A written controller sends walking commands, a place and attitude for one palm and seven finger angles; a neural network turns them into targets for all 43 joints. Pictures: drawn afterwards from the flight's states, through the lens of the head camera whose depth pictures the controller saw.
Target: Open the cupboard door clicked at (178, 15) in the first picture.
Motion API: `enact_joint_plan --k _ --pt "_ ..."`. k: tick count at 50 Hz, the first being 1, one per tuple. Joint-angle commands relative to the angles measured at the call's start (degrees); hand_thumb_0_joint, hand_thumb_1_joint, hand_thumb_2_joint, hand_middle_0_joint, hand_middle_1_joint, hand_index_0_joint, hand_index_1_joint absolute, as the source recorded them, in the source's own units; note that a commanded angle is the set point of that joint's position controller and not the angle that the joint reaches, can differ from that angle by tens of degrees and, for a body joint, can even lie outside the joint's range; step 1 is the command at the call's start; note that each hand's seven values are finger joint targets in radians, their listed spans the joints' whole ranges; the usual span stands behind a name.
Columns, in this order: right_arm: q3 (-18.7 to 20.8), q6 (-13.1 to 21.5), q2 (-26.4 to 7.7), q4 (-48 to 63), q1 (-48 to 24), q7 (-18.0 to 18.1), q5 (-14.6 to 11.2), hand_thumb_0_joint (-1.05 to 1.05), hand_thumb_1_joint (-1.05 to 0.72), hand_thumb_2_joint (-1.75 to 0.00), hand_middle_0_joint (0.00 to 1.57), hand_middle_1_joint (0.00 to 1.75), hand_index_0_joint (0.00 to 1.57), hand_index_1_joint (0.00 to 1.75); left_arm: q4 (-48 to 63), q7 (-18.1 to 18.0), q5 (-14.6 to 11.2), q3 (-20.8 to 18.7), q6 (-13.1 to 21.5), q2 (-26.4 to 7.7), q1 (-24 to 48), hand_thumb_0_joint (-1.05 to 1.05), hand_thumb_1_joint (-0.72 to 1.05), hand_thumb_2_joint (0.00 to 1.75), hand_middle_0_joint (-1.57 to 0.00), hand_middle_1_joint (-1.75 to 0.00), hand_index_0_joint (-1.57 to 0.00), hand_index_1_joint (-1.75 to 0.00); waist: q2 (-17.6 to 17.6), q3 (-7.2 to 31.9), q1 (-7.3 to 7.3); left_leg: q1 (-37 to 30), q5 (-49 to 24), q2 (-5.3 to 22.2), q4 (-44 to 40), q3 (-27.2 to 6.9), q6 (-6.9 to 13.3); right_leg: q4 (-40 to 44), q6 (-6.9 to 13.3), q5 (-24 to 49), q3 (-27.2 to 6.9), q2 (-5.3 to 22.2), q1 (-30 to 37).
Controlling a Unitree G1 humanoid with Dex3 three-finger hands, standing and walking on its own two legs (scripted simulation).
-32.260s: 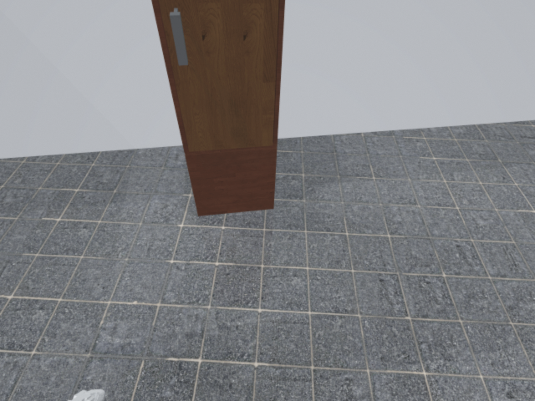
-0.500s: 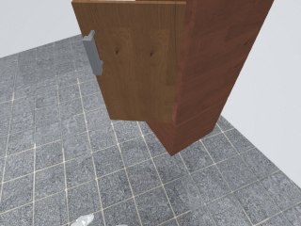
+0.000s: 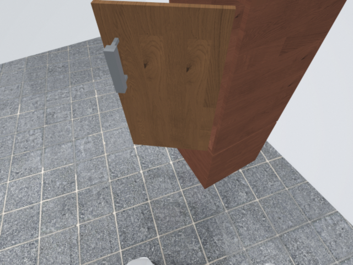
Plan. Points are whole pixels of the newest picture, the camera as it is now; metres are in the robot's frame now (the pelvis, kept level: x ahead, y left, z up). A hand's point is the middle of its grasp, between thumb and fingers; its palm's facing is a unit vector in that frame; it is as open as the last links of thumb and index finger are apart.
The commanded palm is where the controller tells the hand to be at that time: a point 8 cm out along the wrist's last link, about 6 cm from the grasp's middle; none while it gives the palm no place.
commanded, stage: come to a stop and stand still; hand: left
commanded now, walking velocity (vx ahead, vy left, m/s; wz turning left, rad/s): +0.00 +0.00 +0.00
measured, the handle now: (118, 66) +0.59 +0.21 +0.11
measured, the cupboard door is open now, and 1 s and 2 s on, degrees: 54 54 54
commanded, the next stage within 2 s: look again from close up in 0.38 s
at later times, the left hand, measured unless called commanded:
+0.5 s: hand out of the picture +0.04 +0.19 -0.16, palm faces +0.01 -0.97 -0.26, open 7.3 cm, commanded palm none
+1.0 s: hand out of the picture -0.02 +0.22 -0.16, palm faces +0.00 -0.97 -0.26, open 7.3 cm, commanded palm none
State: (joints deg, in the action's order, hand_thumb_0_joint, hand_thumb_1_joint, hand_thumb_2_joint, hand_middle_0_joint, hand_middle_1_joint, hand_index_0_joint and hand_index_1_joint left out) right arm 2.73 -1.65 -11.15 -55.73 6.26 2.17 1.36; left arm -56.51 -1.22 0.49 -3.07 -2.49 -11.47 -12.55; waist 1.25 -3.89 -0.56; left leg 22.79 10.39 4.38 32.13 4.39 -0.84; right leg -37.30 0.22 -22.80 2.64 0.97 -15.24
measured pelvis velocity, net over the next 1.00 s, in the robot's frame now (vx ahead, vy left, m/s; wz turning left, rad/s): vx -0.05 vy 0.01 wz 0.01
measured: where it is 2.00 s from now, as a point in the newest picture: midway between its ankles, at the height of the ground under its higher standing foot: outside the picture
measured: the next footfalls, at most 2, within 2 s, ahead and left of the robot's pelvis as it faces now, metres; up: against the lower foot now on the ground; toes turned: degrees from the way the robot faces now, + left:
right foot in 0.02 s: +0.00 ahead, -0.12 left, +0.00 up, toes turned -2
left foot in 0.22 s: +0.03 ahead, +0.10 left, +0.00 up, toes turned +3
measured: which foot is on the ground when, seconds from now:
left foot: down 0.00-0.02, up 0.04-0.20, down 0.22-1.00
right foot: up 0.00-0.00, down 0.02-1.00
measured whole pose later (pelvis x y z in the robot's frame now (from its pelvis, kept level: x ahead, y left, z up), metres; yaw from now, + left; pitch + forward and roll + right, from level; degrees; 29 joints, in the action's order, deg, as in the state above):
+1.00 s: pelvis -0.05 +0.01 +0.01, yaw +0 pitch -3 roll +0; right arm 0.1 0.2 -13.8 -59.6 12.4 0.2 1.2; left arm -59.2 -1.3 0.9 0.9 -0.5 -14.4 -15.3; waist -0.3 0.5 0.1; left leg 12.4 10.2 -1.1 25.1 3.3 2.7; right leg -24.9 -1.2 -12.1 1.8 1.8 -10.1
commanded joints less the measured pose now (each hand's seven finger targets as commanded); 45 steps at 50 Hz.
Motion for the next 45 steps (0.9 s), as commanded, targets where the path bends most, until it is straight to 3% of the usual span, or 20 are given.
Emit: enact_joint_plan --k 1,2,4,6,9,10,11,12,14,16,17,18,19,20,22,23,25,28,35,45 --pt "1.6 -1.0 -4.7 3.8 1.0 -1.3 -1.0 0.0 -0.9 -0.9 0.2 0.3 0.2 0.3 2.8 -0.2 1.2 -1.1 1.6 -10.8 -3.8 0.0 0.9 0.9 -0.2 -0.3 -0.2 -0.3 -14.1 2.2 -0.66 -0.2 19.3 -3.6 10.8 -2.7 -0.4 25.9 9.4 6.5 -19.7 19.1 -4.2" --pt "1.6 -1.3 -3.8 4.1 -0.3 -1.4 -0.8 0.0 -0.9 -0.9 0.2 0.3 0.2 0.3 2.8 -0.4 1.4 -0.8 2.0 -9.6 -1.9 0.0 0.9 0.9 -0.2 -0.3 -0.2 -0.3 -10.8 2.0 0.14 -1.1 18.9 -3.5 14.4 -4.3 -0.1 24.4 10.3 11.8 -18.5 17.7 -5.9" --pt "1.3 -1.1 -3.7 1.3 2.1 -1.2 -0.8 0.0 -0.9 -0.9 0.2 0.3 0.2 0.3 1.8 -0.5 1.0 0.1 2.9 -7.1 0.8 0.0 0.9 0.9 -0.2 -0.3 -0.2 -0.3 -14.1 1.3 1.64 -0.3 16.1 -3.0 16.9 -4.3 -0.2 19.1 9.9 29.9 -13.1 13.7 -1.5" --pt "0.9 -0.6 -3.0 -0.4 4.1 -1.1 -1.1 0.0 -0.9 -0.9 0.2 0.3 0.2 0.3 0.9 -0.5 0.8 0.2 3.3 -6.7 0.0 0.0 0.9 0.9 -0.2 -0.3 -0.2 -0.3 -11.6 2.8 1.55 -2.2 14.6 -3.4 11.7 -3.1 -0.7 15.9 9.2 39.6 -9.4 11.7 3.6" --pt "0.1 0.5 -2.0 -3.0 6.5 -0.8 -1.1 0.0 -0.9 -0.9 0.2 0.3 0.2 0.3 -1.4 -0.8 0.2 0.5 3.6 -6.5 -1.7 0.0 0.9 0.9 -0.2 -0.3 -0.2 -0.3 -8.6 4.8 1.55 -9.8 2.8 -3.2 -5.6 -2.8 -0.7 11.5 6.2 40.5 -8.2 9.8 7.0" --pt "0.0 1.3 -3.1 -4.1 8.0 -0.6 -1.0 0.0 -0.9 -0.9 0.2 0.3 0.2 0.3 -1.8 -0.7 -0.3 0.6 3.7 -5.7 -2.3 0.0 0.9 0.9 -0.2 -0.3 -0.2 -0.3 -4.6 6.7 1.41 -14.2 -11.1 -0.3 -8.6 -5.4 0.4 10.1 3.9 36.5 -6.9 7.9 6.2" --pt "0.0 1.9 -4.6 -4.4 7.6 -0.2 -0.7 0.0 -0.9 -0.9 0.2 0.3 0.2 0.3 -2.1 -0.7 -0.6 0.9 3.6 -4.4 -3.8 0.0 0.9 0.9 -0.2 -0.3 -0.2 -0.3 -0.5 7.7 0.22 -17.1 -19.5 3.4 -7.4 -7.7 1.7 11.2 2.1 30.3 -6.2 5.8 4.8" --pt "0.0 1.6 -5.0 -5.0 8.1 -0.1 -0.8 0.0 -0.9 -0.9 0.2 0.3 0.2 0.3 -2.4 -1.0 -0.2 1.0 3.3 -3.7 -3.5 0.0 0.9 0.9 -0.2 -0.3 -0.2 -0.3 -1.4 6.6 0.31 -15.0 -15.8 4.7 -7.9 -8.2 2.3 13.6 1.7 21.6 -5.6 4.6 5.4" --pt "-0.5 1.9 -4.6 -6.1 7.2 0.3 -0.6 0.0 -0.9 -0.9 0.2 0.3 0.2 0.3 -3.5 -0.6 -0.4 1.0 2.8 -4.1 -2.8 0.0 0.9 0.9 -0.2 -0.3 -0.2 -0.3 5.1 4.1 -0.03 -13.0 -15.8 3.6 -8.4 -8.4 2.6 13.8 1.7 21.2 -5.1 4.7 6.2" --pt "-0.8 1.7 -4.1 -6.9 7.8 0.4 -0.6 0.0 -0.9 -0.9 0.2 0.3 0.2 0.3 -4.2 -0.5 -0.4 1.1 2.7 -4.1 -2.7 0.0 0.9 0.9 -0.2 -0.3 -0.2 -0.3 3.7 2.9 -0.09 -11.2 -9.5 3.0 -10.3 -8.1 2.1 15.5 1.9 17.7 -5.5 4.4 7.3" --pt "0.0 2.4 -12.5 0.9 4.1 -0.5 -0.5 0.0 -0.9 -0.9 0.2 0.3 0.2 0.3 1.4 -0.9 0.8 1.4 4.1 -16.0 -3.8 0.0 0.9 0.9 -0.2 -0.3 -0.2 -0.3 -0.6 -4.6 0.26 -9.2 -4.4 0.1 -7.6 -8.3 2.2 18.1 2.0 13.7 -5.6 3.4 1.7" --pt "1.4 3.8 -12.7 2.7 5.1 -0.2 0.1 0.0 -0.9 -0.9 0.2 0.3 0.2 0.3 1.8 -1.1 0.8 -0.7 4.8 -12.5 -2.8 0.0 0.9 0.9 -0.2 -0.3 -0.2 -0.3 3.2 4.5 0.59 -9.6 -5.6 0.3 -3.0 -7.2 2.8 13.9 3.3 18.1 -9.3 6.8 3.2" --pt "1.4 4.2 -11.1 2.5 7.1 0.0 0.2 0.0 -0.9 -0.9 0.2 0.3 0.2 0.3 2.9 -1.0 0.7 -0.6 5.2 -13.1 -1.5 0.0 0.9 0.9 -0.2 -0.3 -0.2 -0.3 3.2 11.1 1.57 -11.0 -8.9 0.3 -2.1 -7.5 3.1 12.2 4.5 24.1 -9.2 7.3 7.4" --pt "1.3 4.2 -9.5 3.0 7.9 0.1 0.0 0.0 -0.9 -0.9 0.2 0.3 0.2 0.3 3.5 -1.0 0.6 -0.6 5.2 -11.4 -2.5 0.0 0.9 0.9 -0.2 -0.3 -0.2 -0.3 0.9 12.8 1.21 -10.8 -9.3 0.1 -1.7 -7.0 3.2 11.6 4.9 27.4 -9.2 7.5 8.6" --pt "0.4 3.6 -7.3 3.4 9.6 -0.1 0.1 0.0 -0.9 -0.9 0.2 0.3 0.2 0.3 3.9 -1.1 0.5 -0.1 4.4 -9.5 -4.0 0.0 0.9 0.9 -0.2 -0.3 -0.2 -0.3 -6.6 10.7 1.22 -8.3 -6.0 -0.8 -1.3 -5.5 3.3 11.6 4.8 30.1 -8.7 7.7 9.6" --pt "0.6 3.3 -7.7 3.6 9.4 -0.1 0.0 0.0 -0.9 -0.9 0.2 0.3 0.2 0.3 4.3 -1.1 0.5 -0.1 4.2 -9.7 -3.3 0.0 0.9 0.9 -0.2 -0.3 -0.2 -0.3 -8.1 7.5 1.49 -7.2 -3.7 -1.2 -1.8 -5.2 3.2 12.1 4.8 27.9 -8.5 7.7 7.7" --pt "0.9 3.3 -9.3 3.9 8.7 -0.2 -0.1 0.0 -0.9 -0.9 0.2 0.3 0.2 0.3 5.3 -1.0 0.5 -0.1 3.9 -10.6 -2.2 0.0 0.9 0.9 -0.2 -0.3 -0.2 -0.3 -4.4 4.6 1.45 -8.2 -6.3 -0.2 -3.5 -5.9 3.5 11.7 4.3 25.2 -7.5 6.6 4.8" --pt "0.4 3.4 -10.3 3.6 7.5 -0.5 0.0 0.0 -0.9 -0.9 0.2 0.3 0.2 0.3 5.5 -0.8 0.3 0.4 3.6 -10.8 -1.7 0.0 0.9 0.9 -0.2 -0.3 -0.2 -0.3 0.6 3.9 0.82 -9.0 -9.2 1.5 -5.7 -7.7 4.0 11.3 3.0 18.2 -5.5 4.5 3.6" --pt "0.0 3.3 -12.8 3.0 4.5 -1.2 0.0 0.0 -0.9 -0.9 0.2 0.3 0.2 0.3 4.1 -0.2 0.4 1.2 3.4 -12.5 0.5 0.0 0.9 0.9 -0.2 -0.3 -0.2 -0.3 -0.5 1.2 0.66 -7.7 0.8 1.7 -11.1 -9.1 3.7 15.2 2.0 9.1 -6.1 4.5 2.5" --pt "-0.6 3.0 -12.0 0.3 4.8 -1.7 -0.3 0.0 -0.9 -0.9 0.2 0.3 0.2 0.3 1.1 -0.2 0.7 2.2 3.2 -10.8 -1.8 0.0 0.9 0.9 -0.2 -0.3 -0.2 -0.3 -1.6 1.0 0.56 -7.5 8.1 1.8 -15.7 -9.9 3.1 17.2 0.8 8.1 -5.8 4.8 3.0"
